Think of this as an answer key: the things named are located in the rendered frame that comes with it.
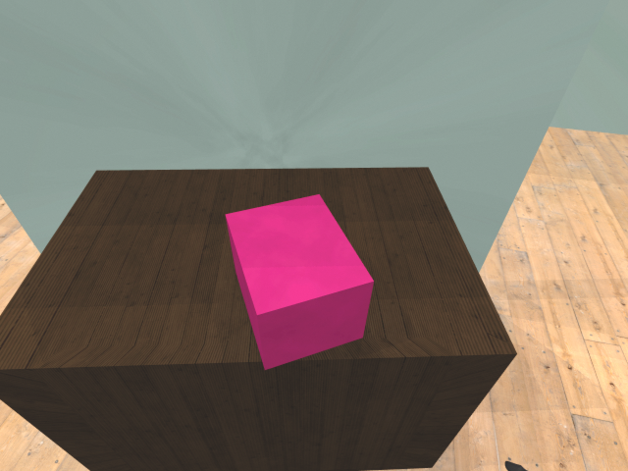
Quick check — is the carton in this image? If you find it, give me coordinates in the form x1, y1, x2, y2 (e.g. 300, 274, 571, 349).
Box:
225, 194, 374, 370

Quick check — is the pedestal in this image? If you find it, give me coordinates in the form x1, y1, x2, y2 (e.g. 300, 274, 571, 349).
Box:
0, 167, 517, 471

